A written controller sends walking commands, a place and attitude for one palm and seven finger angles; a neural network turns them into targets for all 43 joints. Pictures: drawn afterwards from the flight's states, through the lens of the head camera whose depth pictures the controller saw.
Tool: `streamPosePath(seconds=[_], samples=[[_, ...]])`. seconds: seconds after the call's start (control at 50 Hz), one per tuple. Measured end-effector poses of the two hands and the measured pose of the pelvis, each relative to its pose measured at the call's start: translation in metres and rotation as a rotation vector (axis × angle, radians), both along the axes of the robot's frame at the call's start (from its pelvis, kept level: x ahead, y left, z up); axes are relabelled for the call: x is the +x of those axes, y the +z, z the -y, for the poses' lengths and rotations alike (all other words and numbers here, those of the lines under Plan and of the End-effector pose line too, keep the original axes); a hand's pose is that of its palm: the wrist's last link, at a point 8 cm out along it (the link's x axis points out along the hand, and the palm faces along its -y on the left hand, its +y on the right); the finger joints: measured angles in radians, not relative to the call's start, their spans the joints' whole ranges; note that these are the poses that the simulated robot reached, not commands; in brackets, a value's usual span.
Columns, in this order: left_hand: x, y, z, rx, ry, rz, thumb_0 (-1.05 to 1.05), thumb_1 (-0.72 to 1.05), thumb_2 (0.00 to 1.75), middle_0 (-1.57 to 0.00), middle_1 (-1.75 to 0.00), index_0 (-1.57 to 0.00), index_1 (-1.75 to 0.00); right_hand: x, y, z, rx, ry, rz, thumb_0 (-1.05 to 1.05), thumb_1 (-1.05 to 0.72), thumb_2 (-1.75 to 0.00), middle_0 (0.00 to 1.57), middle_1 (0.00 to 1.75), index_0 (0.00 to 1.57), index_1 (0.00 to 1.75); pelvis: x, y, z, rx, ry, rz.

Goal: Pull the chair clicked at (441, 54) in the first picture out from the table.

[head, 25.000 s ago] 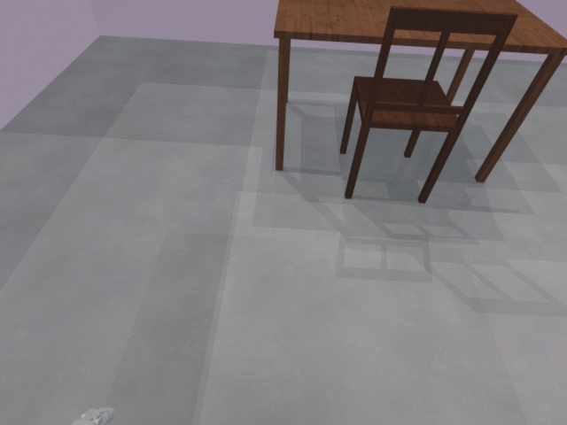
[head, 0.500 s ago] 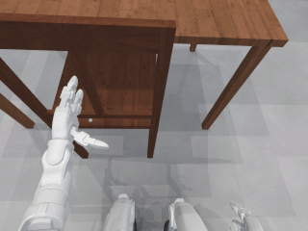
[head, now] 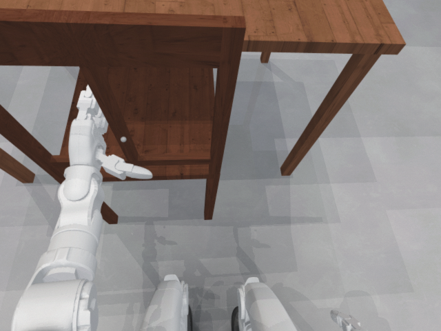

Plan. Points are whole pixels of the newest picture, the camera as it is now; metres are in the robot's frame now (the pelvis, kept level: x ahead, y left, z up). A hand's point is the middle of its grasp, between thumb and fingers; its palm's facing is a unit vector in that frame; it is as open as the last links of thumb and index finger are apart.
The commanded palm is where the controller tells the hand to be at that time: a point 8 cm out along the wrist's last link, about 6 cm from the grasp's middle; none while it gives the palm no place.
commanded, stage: push the fingers through the gap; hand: left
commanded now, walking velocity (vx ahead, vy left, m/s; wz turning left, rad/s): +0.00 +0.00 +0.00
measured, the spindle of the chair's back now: (116, 121) +0.48 +0.18 +0.03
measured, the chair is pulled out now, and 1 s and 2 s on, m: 0.00 0.00 0.02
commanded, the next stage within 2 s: hook a spindle and tug to test in 0.56 s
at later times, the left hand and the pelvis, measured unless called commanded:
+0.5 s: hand (125, 136) +0.45 +0.17 +0.02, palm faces +0.04 -1.00 -0.02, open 16.9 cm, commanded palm +0.43 +0.21 +0.03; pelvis +0.00 +0.00 +0.00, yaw +0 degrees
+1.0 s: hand (125, 136) +0.45 +0.16 +0.03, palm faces +0.04 -1.00 -0.03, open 15.6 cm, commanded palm +0.43 +0.20 +0.02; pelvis +0.00 -0.01 +0.00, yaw +0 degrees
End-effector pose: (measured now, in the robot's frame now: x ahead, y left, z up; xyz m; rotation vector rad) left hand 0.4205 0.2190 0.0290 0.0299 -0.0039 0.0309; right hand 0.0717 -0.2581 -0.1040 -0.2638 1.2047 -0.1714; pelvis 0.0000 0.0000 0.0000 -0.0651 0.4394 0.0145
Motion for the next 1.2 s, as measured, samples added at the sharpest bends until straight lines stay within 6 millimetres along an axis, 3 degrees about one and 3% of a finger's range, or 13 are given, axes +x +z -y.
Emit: streamPosePath(seconds=[0.3,0.44,0.76,0.88,1.04,1.2], samples=[[0.015,-0.001,0.002,0.0,0.015,-0.004,-0.01,-0.5,0.3,-0.06,-0.08,-0.06,-0.08,-0.012,-0.001,0.002,0.012,-0.022,-0.045,0.01,-0.91,-0.9,0.21,0.3,0.2,0.3,0.002,0.0,0.003,0.004,-0.007,-0.008],[0.012,-0.008,-0.001,-0.004,0.015,-0.042,-0.01,-0.5,0.3,-0.06,-0.08,-0.06,-0.08,-0.012,-0.001,0.003,0.015,-0.023,-0.051,0.01,-0.91,-0.9,0.21,0.3,0.2,0.3,0.002,0.0,0.004,0.004,-0.006,-0.008],[0.011,-0.005,0.006,-0.01,0.004,-0.03,-0.01,-0.5,0.3,-0.07,-0.11,-0.07,-0.11,-0.005,-0.001,0.005,0.013,-0.015,-0.027,0.01,-0.91,-0.9,0.21,0.3,0.2,0.3,0.0,0.0,0.006,0.006,-0.005,-0.005],[0.008,-0.003,0.003,-0.007,0.019,-0.011,-0.01,-0.5,0.3,-0.13,-0.29,-0.13,-0.29,-0.006,-0.001,0.005,0.013,-0.012,-0.024,0.01,-0.91,-0.9,0.21,0.3,0.2,0.3,0.0,-0.001,0.006,0.007,-0.006,-0.003],[0.006,-0.001,0.003,-0.004,0.003,-0.006,-0.01,-0.48,0.31,-0.25,-0.66,-0.25,-0.67,-0.009,-0.002,0.004,0.015,-0.015,-0.031,0.01,-0.91,-0.9,0.21,0.3,0.2,0.3,-0.002,-0.001,0.005,0.003,-0.003,0.0],[0.007,-0.005,0.006,-0.015,0.008,-0.02,-0.01,-0.25,0.41,-0.38,-1.09,-0.39,-1.09,-0.01,-0.001,0.003,0.009,-0.013,-0.027,0.01,-0.91,-0.9,0.21,0.3,0.2,0.3,-0.003,-0.001,0.004,0.003,-0.003,0.0]])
